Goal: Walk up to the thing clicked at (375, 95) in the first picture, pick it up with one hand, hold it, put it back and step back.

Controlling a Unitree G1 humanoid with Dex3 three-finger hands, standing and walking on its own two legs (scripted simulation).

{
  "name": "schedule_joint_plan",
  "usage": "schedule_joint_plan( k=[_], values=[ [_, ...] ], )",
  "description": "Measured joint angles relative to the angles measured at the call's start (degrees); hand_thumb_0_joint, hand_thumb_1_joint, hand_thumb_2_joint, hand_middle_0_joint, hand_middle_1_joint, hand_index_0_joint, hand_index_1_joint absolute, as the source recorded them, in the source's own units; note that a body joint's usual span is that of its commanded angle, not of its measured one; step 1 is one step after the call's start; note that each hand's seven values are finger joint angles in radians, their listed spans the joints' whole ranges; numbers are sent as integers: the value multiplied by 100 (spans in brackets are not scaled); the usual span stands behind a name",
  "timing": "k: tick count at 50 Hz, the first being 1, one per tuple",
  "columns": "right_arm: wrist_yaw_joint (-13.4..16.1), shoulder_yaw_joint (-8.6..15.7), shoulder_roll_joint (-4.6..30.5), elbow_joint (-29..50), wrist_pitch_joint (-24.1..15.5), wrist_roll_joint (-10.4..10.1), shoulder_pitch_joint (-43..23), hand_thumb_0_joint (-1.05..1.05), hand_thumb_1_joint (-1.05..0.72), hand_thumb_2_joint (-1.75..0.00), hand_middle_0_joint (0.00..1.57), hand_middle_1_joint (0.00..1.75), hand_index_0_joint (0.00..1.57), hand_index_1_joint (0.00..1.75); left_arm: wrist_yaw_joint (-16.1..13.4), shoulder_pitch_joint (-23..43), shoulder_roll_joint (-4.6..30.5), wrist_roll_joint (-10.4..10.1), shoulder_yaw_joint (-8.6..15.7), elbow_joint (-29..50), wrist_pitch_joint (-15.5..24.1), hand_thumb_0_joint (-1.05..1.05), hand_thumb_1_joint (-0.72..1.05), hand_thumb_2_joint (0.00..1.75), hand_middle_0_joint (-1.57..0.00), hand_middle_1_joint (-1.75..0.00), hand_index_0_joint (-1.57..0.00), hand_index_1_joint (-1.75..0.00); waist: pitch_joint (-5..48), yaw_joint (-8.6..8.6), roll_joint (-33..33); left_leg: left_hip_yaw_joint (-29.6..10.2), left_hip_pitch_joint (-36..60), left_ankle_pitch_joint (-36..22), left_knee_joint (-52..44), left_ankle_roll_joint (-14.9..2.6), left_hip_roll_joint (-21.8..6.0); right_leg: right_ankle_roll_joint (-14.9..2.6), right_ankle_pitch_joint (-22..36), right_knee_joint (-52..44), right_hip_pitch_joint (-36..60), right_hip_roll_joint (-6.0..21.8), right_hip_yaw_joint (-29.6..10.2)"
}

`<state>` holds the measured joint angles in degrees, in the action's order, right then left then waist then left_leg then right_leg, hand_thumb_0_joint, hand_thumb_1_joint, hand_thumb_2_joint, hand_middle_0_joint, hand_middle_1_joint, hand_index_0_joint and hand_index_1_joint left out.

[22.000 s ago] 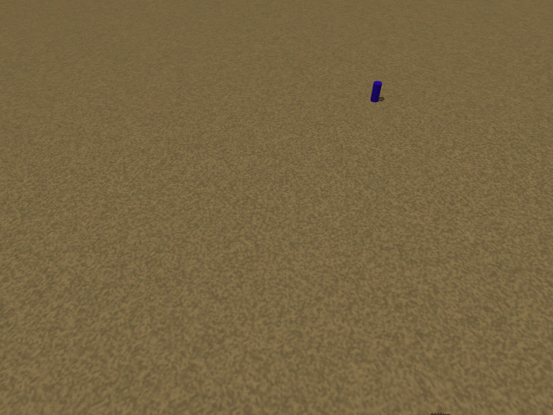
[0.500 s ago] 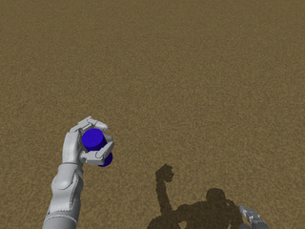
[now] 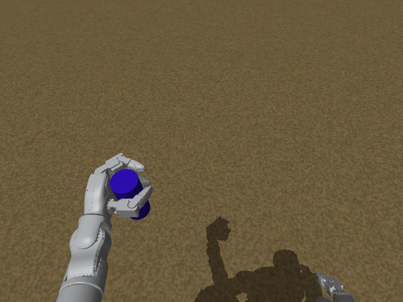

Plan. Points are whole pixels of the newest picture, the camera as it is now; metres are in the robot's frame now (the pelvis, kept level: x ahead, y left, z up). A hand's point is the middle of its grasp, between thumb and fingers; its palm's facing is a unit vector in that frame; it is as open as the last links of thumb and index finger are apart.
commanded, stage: hold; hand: left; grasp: from the side
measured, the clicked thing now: (132, 196) +0.33 +0.17 +0.02
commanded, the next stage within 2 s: crouch in 0.60 s
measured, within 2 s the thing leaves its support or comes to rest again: neither
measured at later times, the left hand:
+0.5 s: hand (130, 190) +0.32 +0.17 +0.05, palm faces +0.02 -1.00 -0.01, open 7.1 cm
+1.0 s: hand (136, 201) +0.32 +0.17 +0.01, palm faces +0.04 -1.00 +0.00, open 7.1 cm
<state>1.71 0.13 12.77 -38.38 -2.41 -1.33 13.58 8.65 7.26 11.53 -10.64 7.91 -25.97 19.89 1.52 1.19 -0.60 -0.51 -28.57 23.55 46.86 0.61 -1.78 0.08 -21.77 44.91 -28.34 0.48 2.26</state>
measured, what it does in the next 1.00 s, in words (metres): stands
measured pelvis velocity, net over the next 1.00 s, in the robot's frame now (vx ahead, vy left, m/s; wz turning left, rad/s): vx -0.01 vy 0.00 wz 0.00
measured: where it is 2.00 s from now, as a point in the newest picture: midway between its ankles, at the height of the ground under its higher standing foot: outside the picture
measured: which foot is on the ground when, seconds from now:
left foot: down 0.00-1.00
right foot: down 0.00-1.00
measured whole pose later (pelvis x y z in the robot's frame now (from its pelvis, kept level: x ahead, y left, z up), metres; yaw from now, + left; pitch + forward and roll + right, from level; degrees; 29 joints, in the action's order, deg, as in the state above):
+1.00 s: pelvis -0.01 +0.00 -0.01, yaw +0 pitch +8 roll -1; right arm 0.5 0.6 12.8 -37.9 -3.7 -0.6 12.3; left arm 8.0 10.1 11.2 -9.6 9.6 -33.7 24.2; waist 1.5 2.0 0.3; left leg -0.8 -35.8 24.3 51.7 0.6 -1.7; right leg -0.1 -22.6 49.8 -35.6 0.6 2.4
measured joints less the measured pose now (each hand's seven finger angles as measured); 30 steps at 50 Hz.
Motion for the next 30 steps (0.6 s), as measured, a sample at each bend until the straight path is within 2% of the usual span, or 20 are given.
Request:
schedule_joint_plan(
  k=[12, 21, 30],
  values=[
    [21, 3, 14, 23, -13, -16, -29, 1, -90, -90, 20, 30, 20, 30, 6, 10, -17, -16, 38, -52, 31, 4, -3, 109, -86, -107, -89, -108, -9, 26, 5, 9, -9, -30, -6, 8, 0, -11, 17, 24, -27, -1, -11],
    [38, -9, 1, 17, -15, -1, -46, 1, -90, -90, 20, 30, 20, 30, -46, -50, 6, 61, -30, 59, 30, 4, -3, 109, -86, -107, -89, -108, -23, -4, 17, -14, 2, -39, -10, 7, 1, -9, 33, -8, 5, 0, 12],
    [21, -8, -8, 11, -46, -9, -51, 1, -90, -90, 20, 30, 21, 30, 6, 153, 76, -2, 39, -206, 7, 4, -3, 108, -86, -107, -89, -108, 3, 18, -4, -8, -31, -31, 21, -3, 5, -1, 36, 8, -21, 3, 5]
  ],
)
